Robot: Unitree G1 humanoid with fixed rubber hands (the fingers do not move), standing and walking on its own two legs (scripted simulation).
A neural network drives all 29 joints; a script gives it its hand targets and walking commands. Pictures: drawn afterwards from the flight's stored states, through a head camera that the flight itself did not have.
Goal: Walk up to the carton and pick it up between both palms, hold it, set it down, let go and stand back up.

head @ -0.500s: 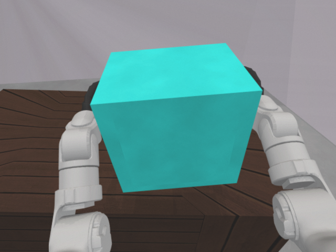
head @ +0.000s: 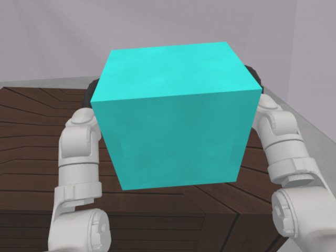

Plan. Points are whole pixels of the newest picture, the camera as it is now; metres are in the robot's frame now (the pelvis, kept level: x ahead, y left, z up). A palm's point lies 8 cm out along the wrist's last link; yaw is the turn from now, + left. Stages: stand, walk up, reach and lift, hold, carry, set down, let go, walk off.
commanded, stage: hold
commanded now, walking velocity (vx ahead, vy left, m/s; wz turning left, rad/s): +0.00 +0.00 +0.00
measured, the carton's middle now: (174, 116) +0.37 +0.00 +0.19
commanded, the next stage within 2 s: none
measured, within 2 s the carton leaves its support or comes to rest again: neither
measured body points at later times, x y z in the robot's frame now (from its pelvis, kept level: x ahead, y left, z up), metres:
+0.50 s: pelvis +0.01 +0.00 +0.00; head -0.06 +0.02 +0.44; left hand +0.37 +0.19 +0.21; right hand +0.39 -0.18 +0.25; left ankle +0.03 +0.12 -0.75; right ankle +0.01 -0.12 -0.75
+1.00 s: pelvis +0.00 +0.00 +0.00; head -0.06 +0.02 +0.44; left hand +0.37 +0.19 +0.21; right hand +0.39 -0.18 +0.24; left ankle +0.03 +0.12 -0.75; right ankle +0.01 -0.12 -0.75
